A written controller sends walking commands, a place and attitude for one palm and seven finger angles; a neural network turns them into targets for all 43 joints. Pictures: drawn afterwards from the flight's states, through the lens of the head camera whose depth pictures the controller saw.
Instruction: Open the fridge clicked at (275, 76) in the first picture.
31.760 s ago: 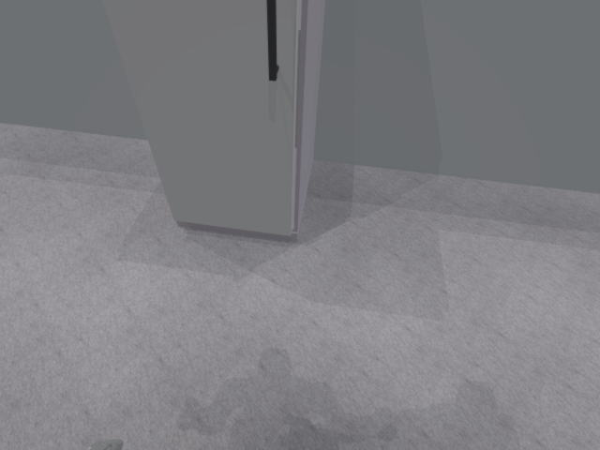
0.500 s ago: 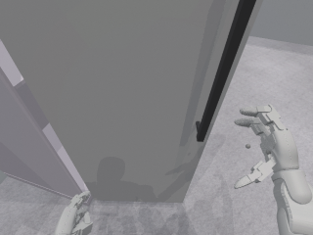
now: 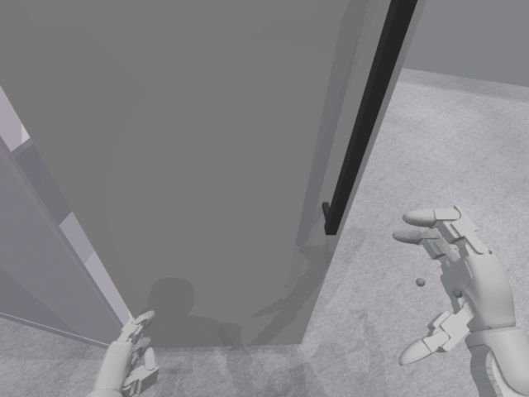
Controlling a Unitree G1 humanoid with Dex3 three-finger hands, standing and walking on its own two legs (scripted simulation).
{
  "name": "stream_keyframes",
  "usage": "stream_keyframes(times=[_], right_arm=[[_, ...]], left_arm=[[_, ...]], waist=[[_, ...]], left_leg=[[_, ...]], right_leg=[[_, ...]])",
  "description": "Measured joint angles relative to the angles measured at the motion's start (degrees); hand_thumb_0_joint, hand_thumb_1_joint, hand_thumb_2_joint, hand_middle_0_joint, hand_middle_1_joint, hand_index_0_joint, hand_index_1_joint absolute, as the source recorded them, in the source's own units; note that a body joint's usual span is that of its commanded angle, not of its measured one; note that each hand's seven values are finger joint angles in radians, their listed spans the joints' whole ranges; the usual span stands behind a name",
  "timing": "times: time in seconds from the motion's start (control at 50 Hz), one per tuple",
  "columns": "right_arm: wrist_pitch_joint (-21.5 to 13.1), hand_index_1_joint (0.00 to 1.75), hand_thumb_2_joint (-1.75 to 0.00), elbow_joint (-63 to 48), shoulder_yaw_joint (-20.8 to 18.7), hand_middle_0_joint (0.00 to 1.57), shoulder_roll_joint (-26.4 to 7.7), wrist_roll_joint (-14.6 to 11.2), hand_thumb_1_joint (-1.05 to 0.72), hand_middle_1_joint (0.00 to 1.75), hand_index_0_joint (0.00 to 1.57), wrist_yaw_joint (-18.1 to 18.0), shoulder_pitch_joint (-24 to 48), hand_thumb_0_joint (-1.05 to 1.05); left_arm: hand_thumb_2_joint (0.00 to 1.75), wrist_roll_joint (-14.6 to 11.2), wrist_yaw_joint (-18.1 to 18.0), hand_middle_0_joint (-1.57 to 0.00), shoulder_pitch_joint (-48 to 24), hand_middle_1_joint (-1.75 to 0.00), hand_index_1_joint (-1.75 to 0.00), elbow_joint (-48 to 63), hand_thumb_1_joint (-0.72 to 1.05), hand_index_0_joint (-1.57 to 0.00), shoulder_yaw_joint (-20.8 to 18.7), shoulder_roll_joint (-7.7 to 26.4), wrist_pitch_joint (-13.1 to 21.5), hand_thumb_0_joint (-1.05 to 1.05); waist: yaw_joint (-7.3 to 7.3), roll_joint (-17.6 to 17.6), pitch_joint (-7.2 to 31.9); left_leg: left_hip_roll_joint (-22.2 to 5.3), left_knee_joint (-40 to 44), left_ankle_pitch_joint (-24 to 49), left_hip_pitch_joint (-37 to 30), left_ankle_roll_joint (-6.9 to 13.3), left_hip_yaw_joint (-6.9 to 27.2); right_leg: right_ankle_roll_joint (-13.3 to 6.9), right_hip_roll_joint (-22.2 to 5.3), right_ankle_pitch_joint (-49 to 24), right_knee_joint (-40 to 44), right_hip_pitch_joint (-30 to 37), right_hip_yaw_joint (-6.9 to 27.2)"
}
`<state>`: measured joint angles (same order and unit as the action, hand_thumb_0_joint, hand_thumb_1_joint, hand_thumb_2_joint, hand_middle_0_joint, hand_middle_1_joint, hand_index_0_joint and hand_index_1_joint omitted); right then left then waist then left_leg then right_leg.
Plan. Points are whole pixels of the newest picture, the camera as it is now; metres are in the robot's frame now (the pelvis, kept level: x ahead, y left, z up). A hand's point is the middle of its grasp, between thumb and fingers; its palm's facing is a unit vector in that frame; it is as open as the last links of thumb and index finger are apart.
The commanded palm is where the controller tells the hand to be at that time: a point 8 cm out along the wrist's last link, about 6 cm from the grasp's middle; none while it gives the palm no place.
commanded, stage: draw the hand back to the body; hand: right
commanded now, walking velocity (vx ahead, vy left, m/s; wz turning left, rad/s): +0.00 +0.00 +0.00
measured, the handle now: (360, 112) +0.41 -0.10 +0.27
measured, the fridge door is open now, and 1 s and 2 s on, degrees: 74 74 74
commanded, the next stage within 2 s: step back with the hand held close in 1.54 s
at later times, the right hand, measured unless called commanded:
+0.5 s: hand (464, 278) +0.23 -0.21 +0.16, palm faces +0.17 +0.98 -0.11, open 14.5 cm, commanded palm +0.19 -0.26 +0.18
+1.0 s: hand (520, 280) +0.22 -0.27 +0.18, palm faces +0.40 +0.84 -0.37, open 10.3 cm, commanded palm +0.17 -0.31 +0.19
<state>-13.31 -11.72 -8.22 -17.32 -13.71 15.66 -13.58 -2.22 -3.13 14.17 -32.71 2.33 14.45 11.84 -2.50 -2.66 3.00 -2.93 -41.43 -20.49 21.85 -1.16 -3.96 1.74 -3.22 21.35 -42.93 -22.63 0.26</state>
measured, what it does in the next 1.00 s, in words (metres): stands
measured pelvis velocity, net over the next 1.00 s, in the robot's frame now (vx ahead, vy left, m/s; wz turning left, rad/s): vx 0.02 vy -0.02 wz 0.03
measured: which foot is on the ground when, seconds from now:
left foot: down 0.00-1.00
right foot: down 0.00-1.00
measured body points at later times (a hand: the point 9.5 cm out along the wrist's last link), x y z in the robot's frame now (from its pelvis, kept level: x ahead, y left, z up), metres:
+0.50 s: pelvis +0.02 +0.00 +0.01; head -0.02 +0.01 +0.46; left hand +0.21 +0.21 -0.04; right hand +0.21 -0.27 +0.17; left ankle +0.01 +0.13 -0.71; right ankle +0.01 -0.14 -0.71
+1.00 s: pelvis +0.02 -0.02 +0.03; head -0.01 +0.00 +0.47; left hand +0.20 +0.20 -0.06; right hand +0.19 -0.31 +0.20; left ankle +0.01 +0.13 -0.71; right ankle +0.01 -0.14 -0.71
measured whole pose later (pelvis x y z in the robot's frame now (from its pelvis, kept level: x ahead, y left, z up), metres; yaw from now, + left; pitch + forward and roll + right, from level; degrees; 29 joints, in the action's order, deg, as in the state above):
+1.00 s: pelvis +0.02 -0.02 +0.03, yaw +2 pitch -5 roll +0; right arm -1.9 -21.4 -16.8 -19.9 -3.8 -5.4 -24.6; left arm 0.3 -4.9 12.8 -37.8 2.2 12.3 9.3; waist -4.4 -2.8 -0.1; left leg -3.5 -25.2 -14.2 5.9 -2.5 -1.9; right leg 0.5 -2.0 15.9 -26.5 -5.6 -2.7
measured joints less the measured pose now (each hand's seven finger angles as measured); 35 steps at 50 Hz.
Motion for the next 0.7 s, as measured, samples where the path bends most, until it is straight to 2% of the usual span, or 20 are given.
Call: stream_keyframes(times=[0.04, 0.08, 0.12, 0.18, 0.32, 0.48, 0.54, 0.58, 0.7], right_arm=[[5.7, 1.15, -0.2, 0.5, -0.6, 0.26, 1.5, -2.5, 0.55, 1.15, 0.26, -2.1, 1.6, -0.01], [12.3, 1.15, -0.2, 0.3, -1.8, 0.26, 2.8, -3.8, 0.55, 1.15, 0.26, -5.2, 2.6, -0.02], [18.0, 1.15, -0.2, -1.6, -2.4, 0.25, 3.5, -3.2, 0.55, 1.15, 0.26, -8.1, 2.4, -0.02], [21.8, 1.15, -0.2, -5.9, -2.2, 0.25, 3.4, -1.8, 0.55, 1.15, 0.26, -9.9, -0.1, -0.02], [23.3, 1.15, -0.2, -10.0, -3.5, 0.25, 2.4, -3.2, 0.55, 1.15, 0.26, -8.4, -3.7, -0.01], [24.3, 1.13, -0.22, -9.7, -6.0, 0.25, 1.4, -3.2, 0.51, 1.13, 0.25, -7.4, -3.8, -0.02], [20.6, 1.1, -0.24, -10.6, -4.9, 0.25, -0.5, 2.6, 0.46, 1.1, 0.25, -12.6, -5.3, -0.01], [18.0, 1.07, -0.27, -11.0, -4.8, 0.24, -1.0, 5.1, 0.41, 1.07, 0.25, -15.7, -6.8, -0.01], [13.7, 0.96, -0.35, -10.6, -5.0, 0.24, -1.3, 8.6, 0.23, 0.96, 0.25, -19.9, -9.4, -0.01]], left_arm=[[0.9, -0.9, -0.9, -0.2, 0.0, -0.3, -0.3, -1.0, 0.9, -0.2, 0.2, -0.1, 0.4, 0.01], [0.9, -1.4, -1.6, -0.2, 0.2, -0.3, -0.3, -1.7, 0.9, -0.2, 0.5, -0.3, 1.0, 0.01], [0.9, -1.5, -1.9, -0.2, 0.6, -0.3, -0.3, -1.8, 0.9, -0.2, 0.8, -0.5, 1.7, 0.02], [0.9, -1.1, -1.8, -0.2, 0.8, -0.3, -0.3, -1.3, 0.9, -0.2, 1.3, -0.8, 2.6, 0.02], [0.9, -0.9, -1.9, -0.2, 0.1, -0.3, -0.3, -1.3, 0.9, -0.2, 1.6, -0.9, 2.8, 0.01], [0.9, -1.1, -2.7, -0.2, -0.3, -0.3, -0.3, -1.7, 0.9, -0.2, 1.5, -0.1, 3.4, 0.01], [0.9, 0.3, -2.7, -0.2, -0.8, -0.3, -0.3, -2.0, 0.9, -0.2, 1.0, -0.5, 3.1, 0.01], [0.9, 0.9, -2.5, -0.2, -1.1, -0.3, -0.3, -2.2, 0.9, -0.2, 0.8, -0.9, 2.4, 0.01], [0.9, 1.9, -2.2, -0.2, -0.9, -0.3, -0.3, -3.4, 0.9, -0.2, 0.3, -1.4, 0.2, 0.01]], waist=[[-0.33, -0.3, 0.0], [-0.53, -0.6, 0.6], [-0.52, -0.7, 1.4], [-0.33, -0.8, 2.2], [-0.87, -0.5, 2.7], [-1.59, -0.3, 1.8], [-1.65, -0.1, 0.8], [-1.54, 0.1, 0.0], [-1.79, 0.1, -2.0]], left_leg=[[0.0, 0.9, 0.4, -0.8, -0.1, -0.1], [-0.1, 2.1, 0.9, -1.7, -0.1, -0.1], [-0.3, 3.3, 1.2, -2.7, -0.1, 0.0], [-0.4, 4.4, 1.5, -3.8, -0.2, 0.1], [-0.2, 5.6, 1.4, -5.9, -0.3, 0.1], [-0.2, 6.4, 1.5, -7.4, -0.3, -0.4], [0.0, 7.4, 2.0, -8.5, -0.3, -0.1], [0.1, 8.4, 2.5, -9.3, -0.4, 0.3], [-0.2, 11.4, 4.0, -11.8, -0.7, 0.9]], right_leg=[[0.1, 0.0, -0.3, 0.8, 0.7, 0.0], [0.0, 0.2, -0.9, 2.2, 1.7, 0.0], [-0.1, 0.4, -1.4, 3.6, 2.8, -0.2], [-0.2, 0.5, -1.7, 5.0, 4.1, -0.4], [-0.2, 0.4, -1.5, 6.0, 6.2, -0.5], [-0.2, 0.4, -1.5, 6.1, 7.1, 0.0], [-0.2, 0.3, -1.8, 7.1, 8.3, -0.4], [-0.3, 0.3, -2.2, 8.1, 9.3, -0.8], [-0.7, 0.6, -3.5, 11.3, 12.2, -1.6]])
